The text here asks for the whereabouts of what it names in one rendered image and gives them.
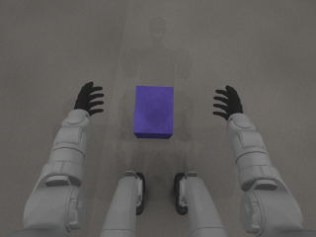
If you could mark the robot left forearm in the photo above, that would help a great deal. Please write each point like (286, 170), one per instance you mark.
(65, 163)

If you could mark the right robot shin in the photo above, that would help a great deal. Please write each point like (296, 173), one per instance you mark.
(189, 174)

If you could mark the carton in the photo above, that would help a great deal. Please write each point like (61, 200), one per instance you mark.
(154, 112)

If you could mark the robot right forearm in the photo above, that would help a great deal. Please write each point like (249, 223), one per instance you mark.
(256, 171)

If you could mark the right robot hand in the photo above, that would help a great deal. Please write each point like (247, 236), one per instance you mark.
(233, 103)

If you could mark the left robot shin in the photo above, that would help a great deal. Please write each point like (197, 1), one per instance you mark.
(131, 174)

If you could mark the robot right upper arm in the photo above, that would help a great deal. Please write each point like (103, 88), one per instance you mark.
(267, 213)

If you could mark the left robot hand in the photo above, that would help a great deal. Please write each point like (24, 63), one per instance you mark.
(84, 98)

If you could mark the robot left upper arm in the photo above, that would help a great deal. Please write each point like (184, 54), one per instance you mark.
(53, 212)

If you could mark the robot shin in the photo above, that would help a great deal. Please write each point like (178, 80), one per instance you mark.
(131, 174)
(189, 174)

